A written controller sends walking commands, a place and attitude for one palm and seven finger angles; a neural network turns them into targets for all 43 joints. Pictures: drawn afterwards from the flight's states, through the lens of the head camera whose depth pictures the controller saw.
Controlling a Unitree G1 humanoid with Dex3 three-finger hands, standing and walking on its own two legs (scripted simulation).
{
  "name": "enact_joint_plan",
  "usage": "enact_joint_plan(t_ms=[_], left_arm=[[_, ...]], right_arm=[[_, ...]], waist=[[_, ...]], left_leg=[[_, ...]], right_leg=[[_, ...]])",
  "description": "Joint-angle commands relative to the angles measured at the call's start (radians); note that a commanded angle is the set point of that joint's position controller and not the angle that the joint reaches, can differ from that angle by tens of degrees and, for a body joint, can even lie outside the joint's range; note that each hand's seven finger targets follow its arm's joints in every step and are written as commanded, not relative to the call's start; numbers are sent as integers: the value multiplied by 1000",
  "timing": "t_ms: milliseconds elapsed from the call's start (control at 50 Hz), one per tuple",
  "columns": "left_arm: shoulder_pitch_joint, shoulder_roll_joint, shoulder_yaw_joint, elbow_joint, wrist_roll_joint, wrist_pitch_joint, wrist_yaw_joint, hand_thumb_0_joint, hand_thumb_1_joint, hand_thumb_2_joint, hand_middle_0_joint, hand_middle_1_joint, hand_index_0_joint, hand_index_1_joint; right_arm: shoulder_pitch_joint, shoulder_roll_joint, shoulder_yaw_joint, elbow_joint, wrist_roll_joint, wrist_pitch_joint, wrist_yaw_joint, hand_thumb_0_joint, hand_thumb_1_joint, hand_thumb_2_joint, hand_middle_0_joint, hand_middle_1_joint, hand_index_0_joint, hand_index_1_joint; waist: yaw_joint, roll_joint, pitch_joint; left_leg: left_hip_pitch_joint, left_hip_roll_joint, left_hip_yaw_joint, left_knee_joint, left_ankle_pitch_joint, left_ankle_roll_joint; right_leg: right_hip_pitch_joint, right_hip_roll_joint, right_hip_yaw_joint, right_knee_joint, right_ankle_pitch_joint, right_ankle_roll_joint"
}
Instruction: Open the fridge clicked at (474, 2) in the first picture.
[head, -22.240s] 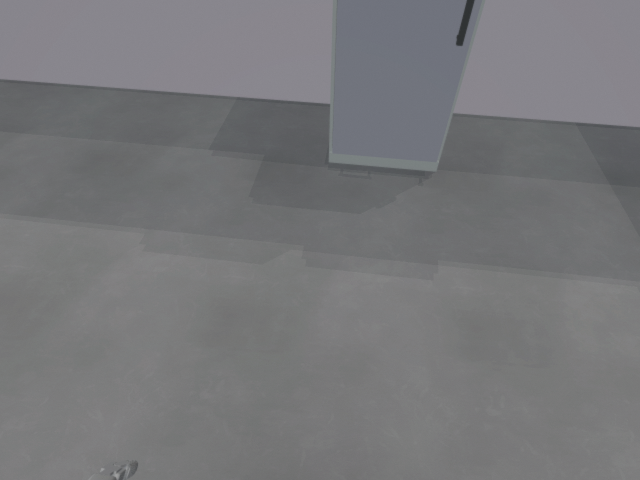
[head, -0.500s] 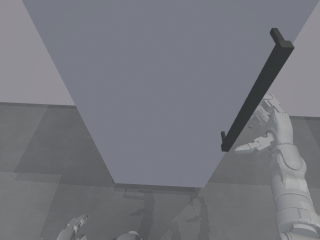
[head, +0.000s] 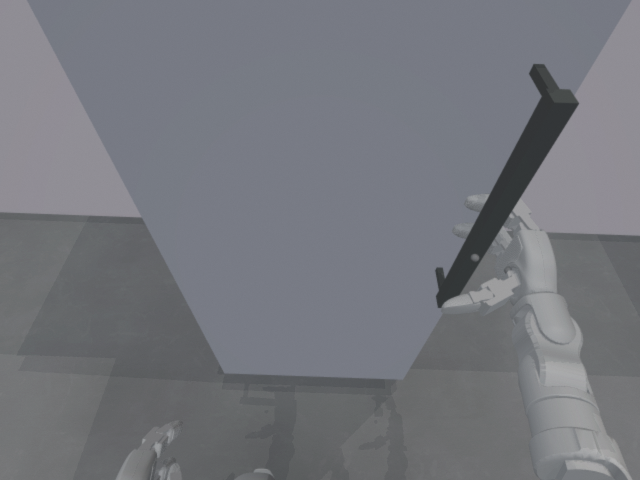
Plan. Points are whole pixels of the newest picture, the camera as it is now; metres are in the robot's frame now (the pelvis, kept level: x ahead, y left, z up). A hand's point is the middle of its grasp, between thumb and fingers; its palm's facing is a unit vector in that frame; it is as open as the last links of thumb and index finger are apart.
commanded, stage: slide the fingers in behind the handle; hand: right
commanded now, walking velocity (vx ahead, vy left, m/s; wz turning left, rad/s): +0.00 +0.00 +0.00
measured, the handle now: (480, 216) +0.43 -0.15 +0.10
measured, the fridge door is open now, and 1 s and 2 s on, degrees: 0 0 0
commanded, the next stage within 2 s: grip the handle and tug to test in 0.88 s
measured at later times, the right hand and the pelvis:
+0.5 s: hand (461, 256) +0.38 -0.13 +0.08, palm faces -0.07 +1.00 -0.02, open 14.0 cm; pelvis +0.00 +0.00 +0.00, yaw +0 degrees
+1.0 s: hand (467, 262) +0.38 -0.14 +0.08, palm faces -0.08 +1.00 -0.01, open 14.0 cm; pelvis +0.00 +0.00 +0.00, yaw +0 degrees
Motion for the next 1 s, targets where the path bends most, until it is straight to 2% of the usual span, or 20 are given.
enact_joint_plan(t_ms=[0, 40, 100, 160, 220, 260, 400, 440, 500, 540, 560, 620, 660, 700, 720, 780, 860, 920, 940, 980], left_arm=[[2, 129, 58, -125, -5, -47, 6, 0, 900, 900, -200, -300, -200, -300], [10, 134, 59, -118, -5, -48, 7, 0, 900, 900, -200, -300, -200, -300], [9, 132, 61, -115, -4, -52, 6, 0, 900, 900, -200, -300, -200, -300], [10, 137, 61, -108, -2, -48, 8, 0, 900, 900, -200, -300, -200, -300], [1, 129, 58, -113, -3, -50, 9, 0, 900, 900, -200, -300, -200, -300], [7, 131, 60, -110, -2, -48, 8, 0, 900, 900, -200, -300, -200, -300], [6, 125, 62, -114, -2, -55, 0, 0, 900, 900, -200, -300, -200, -300], [12, 130, 65, -106, -2, -54, 1, 0, 900, 900, -200, -300, -200, -300], [9, 129, 66, -107, -1, -56, -1, 0, 900, 900, -200, -300, -200, -300], [9, 135, 66, -106, 0, -52, 2, 0, 900, 900, -200, -300, -200, -300], [3, 128, 62, -108, 0, -54, 0, 0, 900, 900, -200, -300, -200, -300], [2, 129, 62, -113, -1, -53, 1, 0, 900, 900, -200, -300, -200, -300], [-1, 131, 60, -111, -2, -49, 4, 0, 900, 900, -200, -300, -200, -300], [-5, 128, 59, -117, -2, -50, 5, 0, 900, 900, -200, -300, -200, -300], [-4, 127, 59, -112, -3, -51, 5, 0, 900, 900, -200, -300, -200, -300], [-5, 129, 61, -118, -2, -51, 3, 0, 900, 900, -200, -300, -200, -300], [-9, 126, 60, -114, -5, -54, 4, 0, 900, 900, -200, -300, -200, -300], [-7, 133, 59, -109, -4, -55, 7, 0, 900, 900, -200, -300, -200, -300], [-1, 136, 60, -106, -1, -53, 8, 0, 900, 900, -200, -300, -200, -300], [-7, 130, 57, -109, -2, -53, 8, 0, 900, 900, -200, -300, -200, -300]], right_arm=[[-344, -141, -29, -243, 15, -68, -1, 0, 500, -300, 300, 1200, 300, 1200], [-348, -132, -15, -231, 15, -65, -2, 0, 500, -300, 300, 1200, 300, 1200], [-351, -114, -7, -238, 15, -62, -9, 0, 500, -300, 300, 1200, 300, 1200], [-372, -151, -39, -208, 8, -58, -22, 0, 500, -300, 300, 1200, 300, 1200], [-394, -130, -17, -225, 2, -69, -27, 0, 500, -300, 300, 1200, 300, 1200], [-384, -149, -36, -212, 2, -73, -33, 0, 500, -300, 300, 1200, 300, 1200], [-370, -84, 19, -233, -5, -84, -41, 0, 500, -300, 300, 1200, 300, 1200], [-388, -89, 25, -226, -6, -85, -44, 0, 500, -300, 300, 1200, 300, 1200], [-364, -89, 18, -237, -6, -83, -42, 0, 500, -300, 300, 1200, 300, 1200], [-350, -133, -10, -227, -10, -83, -43, 0, 500, -300, 300, 1200, 300, 1200], [-372, -104, 14, -244, -8, -85, -39, 0, 500, -300, 300, 1200, 300, 1200], [-324, -130, -24, -238, 5, -81, -31, 0, 500, -300, 300, 1200, 300, 1200], [-341, -145, -35, -228, 10, -78, -26, 0, 500, -300, 300, 1200, 300, 1200], [-328, -132, -29, -234, 11, -77, -22, 0, 500, -300, 300, 1200, 300, 1200], [-344, -131, -25, -235, 12, -76, -22, 0, 500, -300, 300, 1200, 300, 1200], [-304, -143, -43, -240, 15, -78, -18, 0, 500, -300, 300, 1200, 300, 1200], [-362, -92, 18, -246, 11, -74, -13, 0, 500, -300, 300, 1200, 300, 1200], [-397, -112, 3, -225, 10, -71, -20, 0, 500, -300, 300, 1200, 300, 1200], [-392, -142, -24, -214, 9, -72, -24, 0, 500, -300, 300, 1200, 300, 1200], [-400, -119, -7, -208, 6, -71, -24, 0, 453, -320, 305, 1207, 305, 1207]], waist=[[-5, -22, -301], [5, 33, -290], [4, 2, -304], [5, 50, -285], [1, 8, -293], [-2, 23, -304], [1, 11, -320], [13, 48, -295], [5, 25, -313], [-3, 34, -301], [6, 11, -300], [-10, 36, -309], [-4, 44, -283], [-11, 12, -296], [-2, 18, -285], [-15, 22, -298], [10, 4, -268], [13, 20, -271], [1, 33, -279], [5, 13, -288]], left_leg=[[306, -29, -31, -40, 320, 15], [300, -31, -23, -41, 308, 14], [293, -30, -27, -42, 309, 13], [302, -29, -32, -49, 280, 9], [302, -27, -32, -47, 270, 13], [312, -29, -35, -45, 284, 11], [304, -32, -30, -42, 299, 13], [297, -33, -28, -46, 285, 12], [306, -32, -33, -48, 298, 10], [322, -30, -38, -48, 293, 12], [314, -30, -37, -49, 299, 11], [341, -31, -37, -50, 314, 11], [339, -30, -40, -55, 307, 10], [338, -29, -39, -54, 303, 12], [328, -30, -37, -57, 301, 11], [343, -29, -40, -56, 306, 12], [290, -33, -33, -60, 272, 12], [280, -31, -31, -59, 239, 11], [295, -31, -30, -55, 243, 14], [294, -30, -33, -53, 251, 13]], right_leg=[[11, 24, 26, -105, 321, -2], [6, 21, 32, -104, 315, -4], [18, 24, 29, -103, 312, -2], [-13, 26, 30, -107, 272, -7], [-6, 29, 28, -111, 265, -4], [-9, 27, 26, -106, 275, -6], [14, 26, 25, -106, 293, -4], [1, 24, 30, -105, 279, -7], [8, 27, 22, -106, 281, -7], [-8, 26, 23, -106, 276, -9], [0, 28, 22, -109, 278, -8], [-10, 28, 19, -111, 287, -7], [-23, 27, 21, -115, 276, -9], [-13, 30, 19, -117, 276, -6], [-9, 29, 20, -117, 275, -6], [-12, 30, 18, -117, 279, -7], [4, 28, 24, -112, 261, -7], [-2, 29, 30, -115, 235, -5], [-5, 28, 33, -114, 246, -6], [-5, 31, 31, -113, 247, -4]])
